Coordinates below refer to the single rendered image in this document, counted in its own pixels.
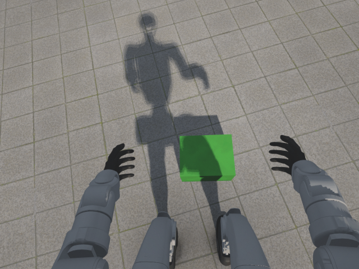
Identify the right robot foot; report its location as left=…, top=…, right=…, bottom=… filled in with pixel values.
left=217, top=215, right=231, bottom=266

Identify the right robot upper arm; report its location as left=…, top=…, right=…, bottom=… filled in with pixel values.
left=313, top=245, right=359, bottom=269

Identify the right robot forearm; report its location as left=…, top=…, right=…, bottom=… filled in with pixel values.
left=292, top=160, right=359, bottom=248

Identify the robot right hand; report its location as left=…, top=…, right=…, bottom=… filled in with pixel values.
left=269, top=135, right=306, bottom=176

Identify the left robot forearm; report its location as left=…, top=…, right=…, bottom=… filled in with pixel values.
left=51, top=169, right=120, bottom=269

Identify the robot left hand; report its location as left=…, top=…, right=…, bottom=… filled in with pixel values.
left=104, top=143, right=135, bottom=181

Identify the carton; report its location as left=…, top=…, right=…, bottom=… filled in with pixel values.
left=179, top=134, right=236, bottom=182

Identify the robot left thigh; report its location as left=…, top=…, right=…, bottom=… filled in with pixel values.
left=132, top=217, right=177, bottom=269

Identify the left robot upper arm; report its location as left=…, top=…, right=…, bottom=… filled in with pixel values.
left=53, top=257, right=109, bottom=269

